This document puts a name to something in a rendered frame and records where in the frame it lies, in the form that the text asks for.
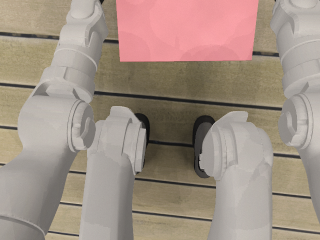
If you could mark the right robot upper arm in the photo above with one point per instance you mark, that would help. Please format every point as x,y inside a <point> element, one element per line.
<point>299,127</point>

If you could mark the left robot forearm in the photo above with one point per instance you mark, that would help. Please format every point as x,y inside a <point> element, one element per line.
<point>77,55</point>

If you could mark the right robot shin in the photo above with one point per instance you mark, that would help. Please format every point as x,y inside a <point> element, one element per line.
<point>239,116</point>

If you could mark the right robot forearm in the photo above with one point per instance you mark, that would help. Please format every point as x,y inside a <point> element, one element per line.
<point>296,24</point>

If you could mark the robot left thigh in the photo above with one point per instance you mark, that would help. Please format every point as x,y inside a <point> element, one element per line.
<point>109,183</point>

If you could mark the left robot upper arm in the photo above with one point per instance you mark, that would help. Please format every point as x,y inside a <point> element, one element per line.
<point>52,131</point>

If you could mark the carton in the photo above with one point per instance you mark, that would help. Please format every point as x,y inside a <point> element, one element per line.
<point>186,30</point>

